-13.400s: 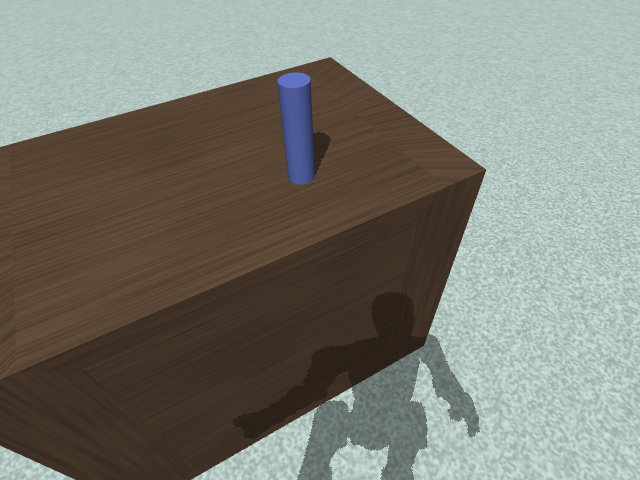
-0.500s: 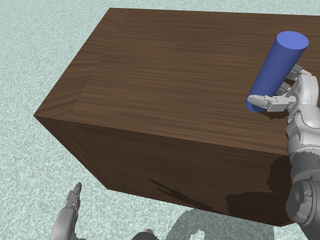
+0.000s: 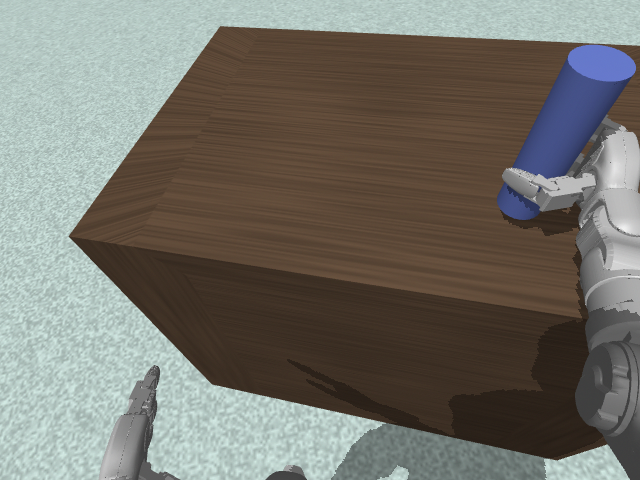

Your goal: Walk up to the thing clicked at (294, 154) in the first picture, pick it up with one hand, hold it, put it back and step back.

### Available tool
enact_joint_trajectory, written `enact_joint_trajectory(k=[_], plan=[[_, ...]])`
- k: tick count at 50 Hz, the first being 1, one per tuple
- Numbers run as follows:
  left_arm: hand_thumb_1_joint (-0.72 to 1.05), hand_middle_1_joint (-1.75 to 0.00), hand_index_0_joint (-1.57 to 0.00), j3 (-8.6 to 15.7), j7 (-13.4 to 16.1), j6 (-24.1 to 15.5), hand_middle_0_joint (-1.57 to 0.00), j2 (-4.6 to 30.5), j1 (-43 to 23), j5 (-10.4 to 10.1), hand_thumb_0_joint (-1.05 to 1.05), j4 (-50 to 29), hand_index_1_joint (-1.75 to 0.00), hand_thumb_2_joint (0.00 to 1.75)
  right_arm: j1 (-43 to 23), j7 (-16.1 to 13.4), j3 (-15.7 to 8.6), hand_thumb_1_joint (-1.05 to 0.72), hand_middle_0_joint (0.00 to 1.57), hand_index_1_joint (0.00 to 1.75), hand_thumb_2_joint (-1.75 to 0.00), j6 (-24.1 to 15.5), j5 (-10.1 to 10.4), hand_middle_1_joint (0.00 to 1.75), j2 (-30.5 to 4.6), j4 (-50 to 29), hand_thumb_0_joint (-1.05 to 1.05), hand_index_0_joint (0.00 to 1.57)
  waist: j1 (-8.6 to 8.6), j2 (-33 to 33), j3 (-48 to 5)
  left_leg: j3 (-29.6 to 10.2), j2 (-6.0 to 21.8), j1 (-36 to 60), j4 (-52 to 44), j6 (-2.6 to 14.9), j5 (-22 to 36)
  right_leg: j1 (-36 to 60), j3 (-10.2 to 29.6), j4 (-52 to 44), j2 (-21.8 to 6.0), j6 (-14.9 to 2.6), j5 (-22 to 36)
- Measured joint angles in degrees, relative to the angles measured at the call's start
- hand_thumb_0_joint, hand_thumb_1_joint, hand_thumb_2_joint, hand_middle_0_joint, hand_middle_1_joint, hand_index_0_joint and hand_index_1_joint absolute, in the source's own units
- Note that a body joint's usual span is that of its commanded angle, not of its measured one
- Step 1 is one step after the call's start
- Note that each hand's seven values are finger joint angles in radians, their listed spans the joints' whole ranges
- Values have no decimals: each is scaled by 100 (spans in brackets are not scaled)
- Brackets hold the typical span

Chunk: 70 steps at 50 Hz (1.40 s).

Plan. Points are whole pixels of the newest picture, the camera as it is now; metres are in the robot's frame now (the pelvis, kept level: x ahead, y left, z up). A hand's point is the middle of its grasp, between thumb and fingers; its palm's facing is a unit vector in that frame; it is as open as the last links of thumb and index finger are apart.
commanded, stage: settle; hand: right
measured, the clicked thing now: (551, 146) +0.48 -0.17 +0.16
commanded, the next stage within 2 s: lift in 0.60 s
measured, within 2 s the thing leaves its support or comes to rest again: neither
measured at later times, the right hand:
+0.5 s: hand (554, 133) +0.51 -0.18 +0.16, palm faces +0.09 +1.00 +0.02, open 9.1 cm
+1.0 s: hand (566, 119) +0.49 -0.18 +0.19, palm faces +0.09 +1.00 +0.01, open 9.1 cm
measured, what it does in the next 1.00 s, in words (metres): stands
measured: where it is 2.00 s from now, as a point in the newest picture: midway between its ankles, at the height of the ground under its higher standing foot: outside the picture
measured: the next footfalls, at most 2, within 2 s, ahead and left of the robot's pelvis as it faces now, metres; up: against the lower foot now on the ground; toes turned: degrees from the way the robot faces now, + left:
none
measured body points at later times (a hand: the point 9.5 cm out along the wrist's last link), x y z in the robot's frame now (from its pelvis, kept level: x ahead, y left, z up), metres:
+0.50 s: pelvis +0.01 +0.00 +0.01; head +0.08 +0.00 +0.46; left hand +0.16 +0.27 -0.03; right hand +0.50 -0.23 +0.16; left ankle +0.03 +0.13 -0.69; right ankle -0.01 -0.11 -0.69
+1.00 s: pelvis +0.02 +0.00 +0.02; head +0.06 +0.01 +0.47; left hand +0.17 +0.27 -0.03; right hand +0.48 -0.23 +0.19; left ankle +0.03 +0.13 -0.69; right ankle -0.01 -0.11 -0.69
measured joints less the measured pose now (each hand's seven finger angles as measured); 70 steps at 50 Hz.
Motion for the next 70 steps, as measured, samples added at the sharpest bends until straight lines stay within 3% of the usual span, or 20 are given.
enact_joint_trajectory(k=[41,56,67,70], plan=[[-53,-5,-4,-36,26,-63,-5,30,-59,-129,-1,463,-5,6,-159,128,80,49,87,131,-107,492,143,128,-29,-208,-8,92,-202,-12,131,-48,8,798,-720,37,176,894,-64,-906,17,45,269],[-52,-5,-4,-12,90,-51,-4,-36,102,-167,-1,514,-5,5,547,53,266,49,87,130,-107,997,315,127,371,-1386,-8,93,-483,-126,63,-58,32,1427,-1051,26,253,1537,-80,-1275,44,36,370],[-52,-5,-4,151,164,-14,-4,55,89,-201,-1,792,-4,5,1220,97,454,48,88,130,-106,1881,513,127,566,-2912,-8,93,-716,-235,158,-31,75,1941,-1279,9,367,2040,-54,-1519,88,17,512],[-52,-5,-4,93,198,-57,-4,80,15,-217,-1,850,-4,5,1355,66,488,48,88,129,-106,2125,551,126,576,-3274,-7,93,-752,-215,194,-22,80,2046,-1325,13,404,2146,-46,-1577,93,19,560]])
